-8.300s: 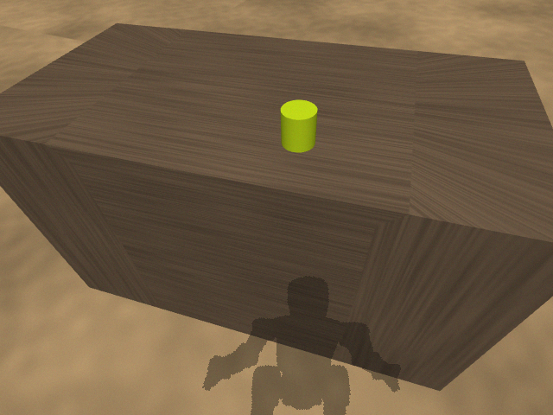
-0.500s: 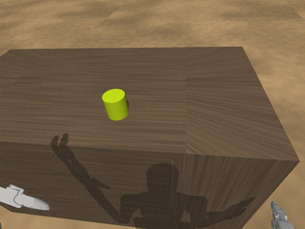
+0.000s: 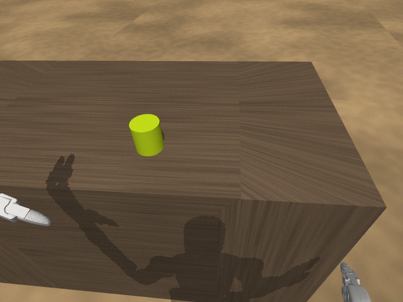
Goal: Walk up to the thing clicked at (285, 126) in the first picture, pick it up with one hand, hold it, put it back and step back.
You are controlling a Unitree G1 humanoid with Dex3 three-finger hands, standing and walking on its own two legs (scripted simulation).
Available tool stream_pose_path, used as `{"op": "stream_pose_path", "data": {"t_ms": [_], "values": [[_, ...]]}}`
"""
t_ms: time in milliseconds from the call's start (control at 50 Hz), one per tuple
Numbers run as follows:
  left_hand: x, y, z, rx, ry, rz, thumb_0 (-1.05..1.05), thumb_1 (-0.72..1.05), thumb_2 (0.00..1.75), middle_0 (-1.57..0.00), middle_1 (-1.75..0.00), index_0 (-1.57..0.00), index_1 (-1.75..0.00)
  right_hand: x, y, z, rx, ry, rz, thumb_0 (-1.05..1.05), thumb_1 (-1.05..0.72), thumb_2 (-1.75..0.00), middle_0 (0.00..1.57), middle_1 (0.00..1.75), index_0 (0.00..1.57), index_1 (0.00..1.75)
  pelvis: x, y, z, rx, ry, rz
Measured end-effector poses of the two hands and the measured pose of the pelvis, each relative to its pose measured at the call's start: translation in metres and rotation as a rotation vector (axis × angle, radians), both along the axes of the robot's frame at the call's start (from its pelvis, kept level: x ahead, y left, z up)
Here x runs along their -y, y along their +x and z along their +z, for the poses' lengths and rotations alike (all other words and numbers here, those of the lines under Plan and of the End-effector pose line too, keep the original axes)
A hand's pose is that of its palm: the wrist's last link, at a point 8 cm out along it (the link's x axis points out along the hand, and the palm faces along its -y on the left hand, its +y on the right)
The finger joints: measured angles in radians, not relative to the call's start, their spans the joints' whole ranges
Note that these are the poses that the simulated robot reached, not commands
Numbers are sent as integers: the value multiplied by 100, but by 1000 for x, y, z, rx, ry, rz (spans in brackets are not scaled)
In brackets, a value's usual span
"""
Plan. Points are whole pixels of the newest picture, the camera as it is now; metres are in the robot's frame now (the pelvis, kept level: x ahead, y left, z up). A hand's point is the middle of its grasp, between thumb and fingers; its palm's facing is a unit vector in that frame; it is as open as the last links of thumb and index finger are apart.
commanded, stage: go down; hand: left
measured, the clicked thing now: (147, 135) +0.52 +0.18 +0.07
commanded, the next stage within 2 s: none
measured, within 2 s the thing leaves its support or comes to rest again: neither
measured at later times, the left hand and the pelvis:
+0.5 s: hand (12, 152) +0.31 +0.34 +0.21, palm faces +0.30 -0.93 -0.20, open 17.4 cm; pelvis +0.01 +0.01 +0.00, yaw -1 degrees
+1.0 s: hand (14, 128) +0.36 +0.36 +0.22, palm faces +0.20 -0.98 -0.08, open 17.7 cm; pelvis +0.01 +0.01 +0.00, yaw -1 degrees
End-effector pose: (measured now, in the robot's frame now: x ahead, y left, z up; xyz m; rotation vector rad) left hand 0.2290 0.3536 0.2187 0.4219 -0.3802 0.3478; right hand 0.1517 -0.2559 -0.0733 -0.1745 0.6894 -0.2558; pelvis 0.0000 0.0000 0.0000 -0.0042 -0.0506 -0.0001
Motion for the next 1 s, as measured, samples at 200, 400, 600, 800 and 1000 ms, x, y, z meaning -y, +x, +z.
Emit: {"op": "stream_pose_path", "data": {"t_ms": [200,400,600,800,1000], "values": [[-17,41,2,-91,-108,-83,-1,-55,8,-5,-5,-4,-6,-12,-5,0,11,14,-16,-1,51,-5,6,5,6,5,-8,8,1,-25,-2,-27],[-25,42,-6,-108,-157,-78,-1,-52,9,-4,-4,-4,-5,-8,-2,0,-1,-16,-16,-1,52,-5,6,5,6,5,-10,11,1,-28,-5,-28],[-42,57,-1,-166,-227,-100,-1,-55,9,-4,-4,-4,-5,-11,2,-2,5,-37,-5,-1,52,-5,6,5,6,5,-9,7,0,-45,-6,-14],[-51,83,3,-223,-300,-138,-1,-59,7,-5,-4,-4,-5,-7,-9,-3,1,-64,-11,-1,52,-5,6,5,6,5,-9,6,1,-72,-5,-21],[-58,100,2,-258,-346,-153,-1,-60,8,-4,-4,-4,-5,-7,-8,3,18,-91,-11,-1,53,-5,6,5,6,5,-9,9,1,-94,-8,-25]]}}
